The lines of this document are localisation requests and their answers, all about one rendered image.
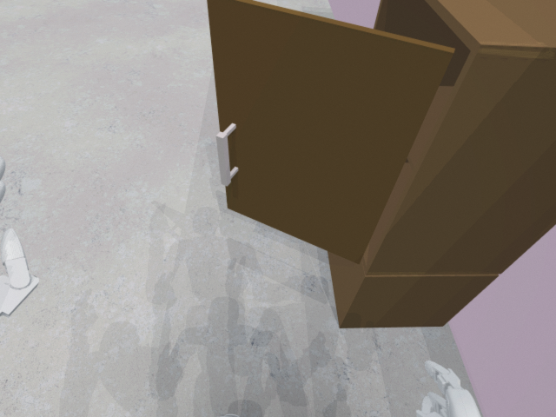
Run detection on left robot hand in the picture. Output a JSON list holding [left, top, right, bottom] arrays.
[[0, 156, 39, 317]]

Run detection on handle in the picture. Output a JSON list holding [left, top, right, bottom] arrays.
[[216, 123, 238, 186]]

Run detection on right robot hand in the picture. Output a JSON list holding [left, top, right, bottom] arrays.
[[416, 361, 481, 417]]

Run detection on cupboard door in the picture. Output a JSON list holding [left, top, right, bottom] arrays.
[[207, 0, 455, 265]]

